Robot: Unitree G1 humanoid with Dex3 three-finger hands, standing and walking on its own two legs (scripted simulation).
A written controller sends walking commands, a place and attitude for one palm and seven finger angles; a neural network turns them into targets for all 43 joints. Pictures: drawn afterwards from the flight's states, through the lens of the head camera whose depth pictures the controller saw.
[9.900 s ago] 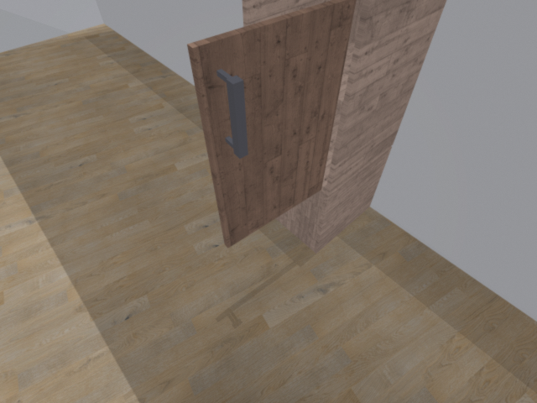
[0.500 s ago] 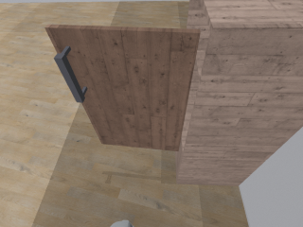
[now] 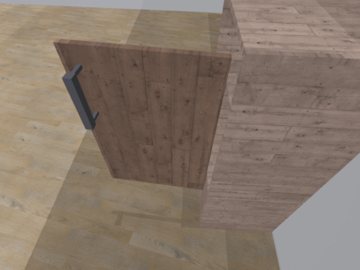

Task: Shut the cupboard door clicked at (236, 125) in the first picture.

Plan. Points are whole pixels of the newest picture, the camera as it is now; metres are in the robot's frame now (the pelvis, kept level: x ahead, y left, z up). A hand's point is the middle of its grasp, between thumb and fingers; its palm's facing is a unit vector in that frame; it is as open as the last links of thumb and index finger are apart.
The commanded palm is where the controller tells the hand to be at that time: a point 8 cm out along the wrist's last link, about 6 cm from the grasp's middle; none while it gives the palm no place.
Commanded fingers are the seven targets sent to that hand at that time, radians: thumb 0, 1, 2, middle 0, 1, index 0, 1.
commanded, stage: come to a stop and stand still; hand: left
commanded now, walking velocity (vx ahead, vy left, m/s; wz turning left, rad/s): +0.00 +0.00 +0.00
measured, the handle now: (84, 98) +0.47 +0.28 +0.11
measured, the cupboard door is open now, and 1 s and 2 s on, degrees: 85 85 85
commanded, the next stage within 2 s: look again from close up in 0.02 s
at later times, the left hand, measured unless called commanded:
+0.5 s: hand out of the picture +0.02 +0.20 -0.18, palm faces +0.01 -0.97 -0.23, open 7.3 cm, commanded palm none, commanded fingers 0.00 0.90 0.90 -0.20 -0.30 -0.20 -0.30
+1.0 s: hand (99, 228) +0.20 +0.19 +0.00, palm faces +0.05 -1.00 -0.04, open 6.9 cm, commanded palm +0.12 +0.25 -0.05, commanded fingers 0.00 0.90 0.90 -0.44 -0.56 -0.44 -0.56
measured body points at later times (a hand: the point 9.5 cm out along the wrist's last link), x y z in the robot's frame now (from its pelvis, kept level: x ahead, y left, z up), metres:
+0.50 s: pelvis +0.01 +0.02 -0.01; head +0.02 +0.01 +0.44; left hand +0.02 +0.25 -0.16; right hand +0.02 -0.20 -0.17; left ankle -0.02 +0.13 -0.74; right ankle -0.02 -0.10 -0.74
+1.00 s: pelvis -0.02 +0.00 -0.04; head +0.00 +0.00 +0.41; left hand +0.19 +0.24 +0.01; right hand +0.13 -0.26 -0.12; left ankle -0.02 +0.13 -0.74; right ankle -0.02 -0.10 -0.74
